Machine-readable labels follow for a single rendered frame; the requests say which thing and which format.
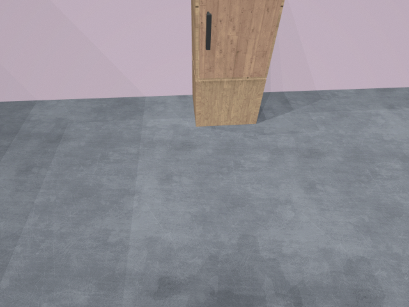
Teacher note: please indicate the cupboard door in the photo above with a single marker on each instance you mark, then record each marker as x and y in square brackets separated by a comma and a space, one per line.
[242, 34]

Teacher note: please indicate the handle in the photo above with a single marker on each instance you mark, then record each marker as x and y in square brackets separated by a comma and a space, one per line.
[208, 30]

